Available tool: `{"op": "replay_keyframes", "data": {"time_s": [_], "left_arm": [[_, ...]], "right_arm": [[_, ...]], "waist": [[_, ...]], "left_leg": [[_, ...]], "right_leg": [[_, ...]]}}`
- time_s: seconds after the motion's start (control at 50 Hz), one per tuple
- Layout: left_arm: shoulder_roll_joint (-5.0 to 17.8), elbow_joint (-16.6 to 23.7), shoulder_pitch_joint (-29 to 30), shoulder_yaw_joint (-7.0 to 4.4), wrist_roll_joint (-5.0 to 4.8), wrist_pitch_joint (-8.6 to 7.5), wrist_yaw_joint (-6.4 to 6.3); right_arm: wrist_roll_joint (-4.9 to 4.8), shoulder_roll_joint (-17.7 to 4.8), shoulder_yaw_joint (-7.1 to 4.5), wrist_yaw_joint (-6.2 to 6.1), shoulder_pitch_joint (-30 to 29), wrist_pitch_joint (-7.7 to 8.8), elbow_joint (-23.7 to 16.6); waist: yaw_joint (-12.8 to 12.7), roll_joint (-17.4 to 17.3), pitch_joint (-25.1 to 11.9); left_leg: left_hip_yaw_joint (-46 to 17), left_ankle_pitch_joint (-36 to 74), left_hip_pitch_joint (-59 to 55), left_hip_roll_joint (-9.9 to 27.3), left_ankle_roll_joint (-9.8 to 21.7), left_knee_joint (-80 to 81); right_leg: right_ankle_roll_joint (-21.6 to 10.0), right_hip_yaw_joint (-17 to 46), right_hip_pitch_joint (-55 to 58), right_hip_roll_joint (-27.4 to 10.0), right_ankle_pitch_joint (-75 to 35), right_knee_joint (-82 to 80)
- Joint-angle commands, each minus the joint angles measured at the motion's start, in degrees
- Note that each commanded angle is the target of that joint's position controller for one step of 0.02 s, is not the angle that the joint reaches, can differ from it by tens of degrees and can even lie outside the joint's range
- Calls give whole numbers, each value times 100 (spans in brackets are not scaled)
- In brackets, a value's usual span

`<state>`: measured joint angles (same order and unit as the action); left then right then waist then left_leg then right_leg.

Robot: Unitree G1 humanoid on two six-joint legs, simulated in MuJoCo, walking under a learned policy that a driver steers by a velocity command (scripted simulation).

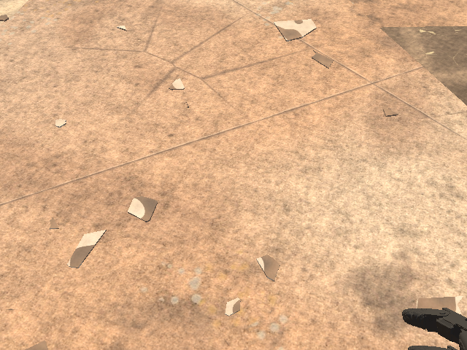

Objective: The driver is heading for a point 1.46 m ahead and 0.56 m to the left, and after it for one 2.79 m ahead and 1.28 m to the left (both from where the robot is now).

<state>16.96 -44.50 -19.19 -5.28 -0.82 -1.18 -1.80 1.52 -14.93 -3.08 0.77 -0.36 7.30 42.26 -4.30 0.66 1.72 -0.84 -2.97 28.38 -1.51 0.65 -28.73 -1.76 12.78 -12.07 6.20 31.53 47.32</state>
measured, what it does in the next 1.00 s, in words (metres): steps on the spot, turning left: right foot, then left foot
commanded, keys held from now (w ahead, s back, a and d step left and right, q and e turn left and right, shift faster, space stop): e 0.10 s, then q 0.90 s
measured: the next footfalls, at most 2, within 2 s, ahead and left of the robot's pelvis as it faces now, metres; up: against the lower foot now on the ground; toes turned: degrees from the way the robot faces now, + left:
right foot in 0.32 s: +0.12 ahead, -0.14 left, +0.00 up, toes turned -3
left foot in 0.60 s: +0.12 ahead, +0.11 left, +0.00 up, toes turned +7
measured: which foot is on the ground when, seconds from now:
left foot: down 0.00-0.36, up 0.38-0.58, down 0.60-1.00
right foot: up 0.00-0.30, down 0.32-0.60, up 0.62-1.00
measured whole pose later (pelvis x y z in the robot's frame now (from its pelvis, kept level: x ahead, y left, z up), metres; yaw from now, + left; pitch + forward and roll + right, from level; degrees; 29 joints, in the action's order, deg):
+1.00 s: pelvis +0.08 +0.02 +0.02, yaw +17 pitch +3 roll -2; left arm 16.4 -40.8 -6.7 -4.9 -0.4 -0.1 -2.3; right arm -0.5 -18.1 -4.2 -1.4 10.1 -2.4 37.7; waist 1.3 -0.1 1.9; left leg -9.0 -11.0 18.3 -5.5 3.7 -27.6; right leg 4.9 6.4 -24.7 1.5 20.1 43.7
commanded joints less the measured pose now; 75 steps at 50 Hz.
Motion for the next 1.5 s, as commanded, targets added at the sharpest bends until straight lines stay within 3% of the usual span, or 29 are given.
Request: {"op": "replay_keyframes", "data": {"time_s": [0.02,0.06,0.1,0.2,0.3,0.32,0.34,0.36,0.42,0.52,0.58,0.6,0.62,0.64,0.66,0.7,0.86,0.98,1.08,1.1,1.12,1.14,1.16,1.18,1.22,1.26,1.36,1.46,1.5], "left_arm": [[856,446,-854,-104,-125,-22,5],[955,624,37,-173,-73,191,-41],[645,708,-2,-143,-79,350,-56],[59,753,87,106,112,273,-39],[341,676,317,59,184,291,45],[655,802,361,8,247,288,1],[1120,907,614,-84,263,324,-68],[974,824,704,-90,266,332,-55],[808,932,1052,-92,200,203,-83],[783,893,1188,-136,69,155,-159],[783,833,1366,-165,-35,253,-165],[642,719,1057,-154,-26,252,-145],[223,899,960,-32,228,245,-133],[282,1126,1610,-11,197,199,-169],[479,1093,1688,-65,102,181,-186],[574,894,1557,-126,127,185,-241],[351,813,1455,-69,78,117,-175],[454,802,1434,-93,33,-19,-32],[499,689,984,-141,4,-163,105],[620,633,829,-188,36,-170,108],[980,682,745,-260,134,-137,76],[1348,705,893,-311,294,-70,68],[1087,826,1045,-262,349,-93,61],[763,922,1331,-160,284,-93,23],[541,979,1590,-73,123,-58,-24],[585,942,1426,-52,133,1,-70],[953,784,777,-155,70,67,-45],[1013,659,874,-118,-114,-33,183],[510,577,847,68,-33,-116,255]], "right_arm": [[-74,-913,-269,-37,1281,-173,-237],[-39,-559,-123,-107,714,-348,-329],[19,-670,-149,-129,449,-416,-260],[-57,-665,-128,-67,347,-402,-57],[-241,-625,-24,74,543,-509,159],[-170,-492,42,109,690,-492,166],[-112,-428,48,146,970,-464,126],[-166,-475,34,89,941,-488,111],[-194,-770,-130,-35,943,-653,147],[-270,-540,-151,41,1050,-803,-65],[-246,-548,-200,122,1373,-856,-29],[-185,-754,-274,90,1406,-858,-79],[-152,-1593,-464,-16,1430,-834,-243],[52,-1641,-419,62,1746,-748,-317],[95,-1516,-381,84,1688,-641,-350],[-128,-1283,-333,-26,1206,-610,-425],[-222,-1234,-331,-282,1154,-833,-661],[-196,-1303,-392,-229,964,-924,-855],[-313,-1248,-393,-210,694,-1006,-999],[-336,-1148,-368,-231,720,-1017,-1028],[-284,-880,-296,-224,951,-1009,-1051],[-308,-885,-316,-201,1116,-952,-1176],[-206,-1354,-464,-185,1149,-890,-1115],[-250,-1538,-552,-166,1232,-908,-974],[-242,-1278,-522,-185,1365,-1035,-797],[-293,-994,-426,-141,1207,-1071,-905],[-253,-631,-202,-36,674,-971,-1216],[-259,-640,-179,42,1340,-773,-861],[-282,-741,-226,-9,2202,-710,-545]], "waist": [[527,-1183,-2251],[534,-537,-1104],[290,-789,-611],[224,-779,-1101],[173,-712,-731],[242,-356,-734],[590,582,-628],[547,1201,-630],[451,1275,-179],[412,864,-513],[608,742,-631],[546,161,-573],[311,-1685,-564],[810,-1714,-800],[806,-1020,-800],[577,-471,-665],[540,-744,-759],[599,-976,-584],[345,-984,-698],[300,-847,-745],[438,46,-896],[692,1493,-601],[593,1231,-567],[671,823,-494],[668,644,-307],[531,718,-223],[52,1025,-483],[450,821,-186],[846,368,-452]], "left_leg": [[-3218,1991,-4280,2740,1606,403],[-1742,1432,-2781,2085,1244,678],[-968,1005,-1580,1672,1132,1104],[-444,2141,-1331,1545,1384,1152],[-602,-772,-669,1125,765,975],[-593,-1462,-311,912,391,701],[-72,-2089,-42,366,77,152],[262,-1997,-520,207,-64,-274],[363,-1917,-280,130,-111,-1373],[347,-2428,-166,363,-87,-1850],[682,-1038,-1096,60,71,-423],[134,-35,-1521,192,265,227],[-2120,2183,-2328,1683,966,617],[-3176,2848,-2377,2445,2043,932],[-2896,2515,-2472,2288,2055,874],[-2125,1945,-2499,1727,1456,674],[-1929,672,-2343,1175,1214,858],[-2525,-244,-1730,1056,1238,898],[-2899,241,-1719,803,979,468],[-2768,-192,-1405,589,751,249],[-2176,-1643,-741,134,422,-684],[-943,-3319,406,-800,70,-1827],[-850,-3387,590,-347,-200,-3231],[-847,-2960,528,-205,-300,-3731],[-688,-2276,700,-142,-510,-4227],[-388,-1983,758,-59,-625,-4041],[43,-2191,307,212,-525,-2235],[518,-1382,-1622,14,46,114],[52,-1200,-3297,227,234,644]], "right_leg": [[418,-137,-2731,-363,613,3228],[585,-599,-2754,-704,-51,3024],[562,-839,-2139,-910,-350,2394],[445,-983,-813,-887,-1017,177],[135,-1173,741,-680,-2342,-2277],[-95,-520,1129,-1322,-2744,-2421],[-492,-40,927,-2031,-2846,-2444],[-755,84,61,-2168,-1817,-2801],[-704,-145,-192,-2112,-2121,-2794],[-930,-384,311,-2510,-4505,-2262],[-519,-958,17,-2207,-3866,-1671],[-121,-1356,-385,-1876,-2842,-963],[573,-1990,-1889,-1070,-519,796],[615,-1131,-2572,-482,1022,1877],[558,-780,-2769,-611,810,2417],[504,-704,-2940,-794,-108,2296],[725,-719,-2258,-562,-1215,620],[653,-687,-1425,-413,-1106,-506],[395,-809,-421,-332,-1782,-2260],[272,-696,136,-610,-2335,-2715],[-146,210,772,-1688,-2728,-2881],[-1068,1458,764,-2695,-3920,-3029],[-1528,1690,396,-3118,-3929,-3058],[-1338,1075,235,-2746,-3660,-2985],[-926,168,243,-2112,-3291,-2890],[-943,-342,290,-1907,-3543,-2915],[-1067,-257,679,-2066,-1237,-3304],[-937,-484,-323,-2039,-678,-3229],[-496,-952,-1244,-1665,-839,-2203]]}}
